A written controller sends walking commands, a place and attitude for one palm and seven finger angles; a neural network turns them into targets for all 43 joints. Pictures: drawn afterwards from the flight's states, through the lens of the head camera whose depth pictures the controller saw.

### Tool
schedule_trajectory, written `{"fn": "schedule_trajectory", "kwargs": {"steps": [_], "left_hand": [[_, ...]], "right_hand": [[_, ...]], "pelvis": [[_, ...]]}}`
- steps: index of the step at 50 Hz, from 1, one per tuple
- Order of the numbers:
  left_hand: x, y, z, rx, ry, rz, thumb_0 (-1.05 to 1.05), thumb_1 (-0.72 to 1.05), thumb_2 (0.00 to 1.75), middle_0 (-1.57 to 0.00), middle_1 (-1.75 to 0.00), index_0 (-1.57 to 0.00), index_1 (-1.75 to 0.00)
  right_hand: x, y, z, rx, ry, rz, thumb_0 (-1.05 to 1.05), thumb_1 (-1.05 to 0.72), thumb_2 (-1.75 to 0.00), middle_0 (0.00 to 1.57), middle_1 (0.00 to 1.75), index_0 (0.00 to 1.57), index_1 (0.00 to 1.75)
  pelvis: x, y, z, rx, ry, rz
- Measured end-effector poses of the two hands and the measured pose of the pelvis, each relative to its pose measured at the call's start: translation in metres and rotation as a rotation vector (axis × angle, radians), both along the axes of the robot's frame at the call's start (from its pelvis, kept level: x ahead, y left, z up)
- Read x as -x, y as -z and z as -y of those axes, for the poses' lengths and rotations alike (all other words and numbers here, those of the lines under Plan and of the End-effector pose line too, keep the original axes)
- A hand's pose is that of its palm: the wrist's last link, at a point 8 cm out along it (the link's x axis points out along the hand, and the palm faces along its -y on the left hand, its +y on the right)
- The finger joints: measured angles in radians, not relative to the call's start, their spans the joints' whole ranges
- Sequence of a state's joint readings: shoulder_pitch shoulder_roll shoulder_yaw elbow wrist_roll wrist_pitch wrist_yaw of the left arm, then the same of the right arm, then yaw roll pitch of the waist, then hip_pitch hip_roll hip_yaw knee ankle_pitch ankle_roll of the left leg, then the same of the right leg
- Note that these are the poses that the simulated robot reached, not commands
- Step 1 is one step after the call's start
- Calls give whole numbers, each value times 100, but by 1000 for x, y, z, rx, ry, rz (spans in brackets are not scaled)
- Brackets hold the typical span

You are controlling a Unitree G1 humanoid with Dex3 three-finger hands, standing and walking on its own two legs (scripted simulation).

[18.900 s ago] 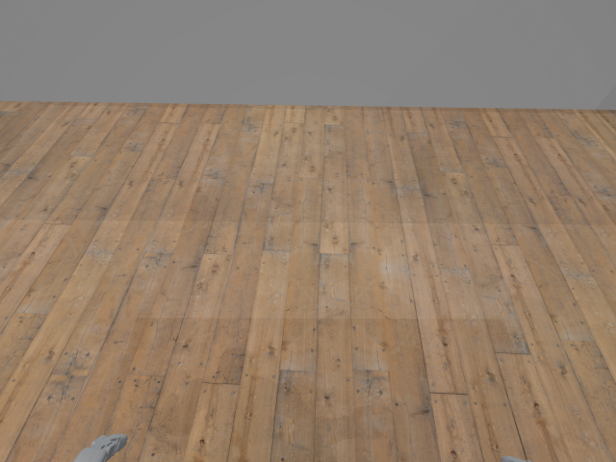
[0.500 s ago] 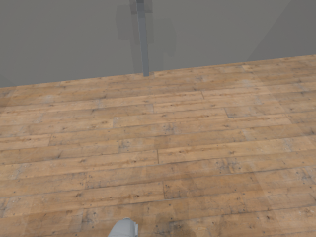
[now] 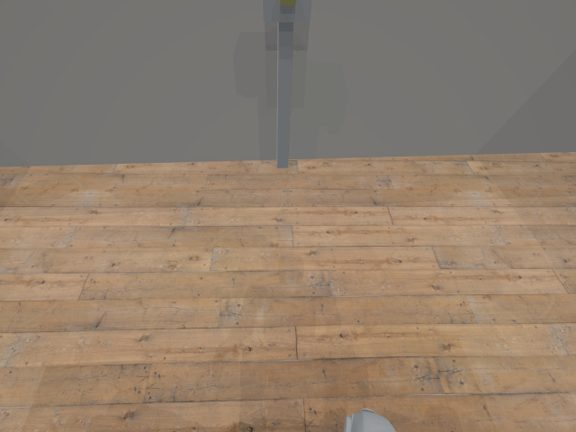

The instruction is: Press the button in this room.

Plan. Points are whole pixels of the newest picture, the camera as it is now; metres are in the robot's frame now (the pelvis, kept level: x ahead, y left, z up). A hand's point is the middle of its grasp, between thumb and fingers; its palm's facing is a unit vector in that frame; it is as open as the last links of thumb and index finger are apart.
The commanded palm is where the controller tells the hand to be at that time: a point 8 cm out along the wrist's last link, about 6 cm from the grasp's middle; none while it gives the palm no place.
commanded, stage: turn or walk to find it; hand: left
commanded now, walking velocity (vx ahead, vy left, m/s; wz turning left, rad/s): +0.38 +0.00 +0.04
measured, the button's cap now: out of the picture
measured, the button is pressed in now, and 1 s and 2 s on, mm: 0 0 0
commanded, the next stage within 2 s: stand and wait in 0.50 s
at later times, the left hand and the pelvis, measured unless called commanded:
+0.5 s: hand (229, 422) +0.17 +0.11 -0.16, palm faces +0.10 -0.97 -0.21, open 7.2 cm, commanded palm none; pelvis +0.20 -0.07 +0.00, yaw +2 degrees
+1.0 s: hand (213, 332) +0.33 +0.17 -0.18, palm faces +0.11 -0.97 -0.20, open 7.3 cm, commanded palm none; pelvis +0.31 -0.01 -0.01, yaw +3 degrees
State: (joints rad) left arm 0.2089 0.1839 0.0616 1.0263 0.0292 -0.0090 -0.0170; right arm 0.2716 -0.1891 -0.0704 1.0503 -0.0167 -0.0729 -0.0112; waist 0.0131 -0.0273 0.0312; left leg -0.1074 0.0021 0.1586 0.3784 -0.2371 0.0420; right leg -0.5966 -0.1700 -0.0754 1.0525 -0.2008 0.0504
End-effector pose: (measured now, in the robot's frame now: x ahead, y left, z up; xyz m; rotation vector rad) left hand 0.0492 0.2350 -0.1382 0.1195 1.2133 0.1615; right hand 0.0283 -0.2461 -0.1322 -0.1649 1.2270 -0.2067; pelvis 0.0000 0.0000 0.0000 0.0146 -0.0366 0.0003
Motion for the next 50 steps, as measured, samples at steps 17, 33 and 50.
{"fn": "schedule_trajectory", "kwargs": {"steps": [17,33,50], "left_hand": [[-158,-8,74,-56,39,68,0,91,90,-20,-30,-20,-30],[-108,10,89,81,-171,-309,0,92,90,-20,-30,-20,-30],[-267,14,21,-14,-74,-94,0,92,90,-20,-30,-19,-30]], "right_hand": [[-70,37,50,-125,50,-233,1,-91,-90,20,30,20,30],[-330,6,21,-48,-175,22,1,-91,-90,19,30,19,30],[-383,7,-19,-51,-110,97,-4,-94,-90,20,30,20,30]], "pelvis": [[-137,11,72,-13,-11,7],[-254,5,45,48,-73,-22],[-306,7,13,8,-61,2]]}}
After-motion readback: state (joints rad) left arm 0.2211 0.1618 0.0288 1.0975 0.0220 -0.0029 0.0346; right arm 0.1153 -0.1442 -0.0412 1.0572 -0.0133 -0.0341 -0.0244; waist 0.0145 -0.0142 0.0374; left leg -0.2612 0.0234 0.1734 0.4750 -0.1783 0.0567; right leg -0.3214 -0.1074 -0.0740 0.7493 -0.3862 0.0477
